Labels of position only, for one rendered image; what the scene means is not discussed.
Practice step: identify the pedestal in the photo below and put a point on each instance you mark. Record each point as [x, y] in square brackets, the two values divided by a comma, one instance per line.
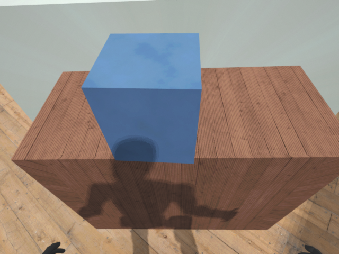
[266, 142]

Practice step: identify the carton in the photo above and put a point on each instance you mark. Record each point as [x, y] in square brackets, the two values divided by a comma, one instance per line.
[144, 90]

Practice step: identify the left robot hand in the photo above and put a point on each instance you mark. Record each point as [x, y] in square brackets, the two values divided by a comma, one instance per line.
[53, 249]

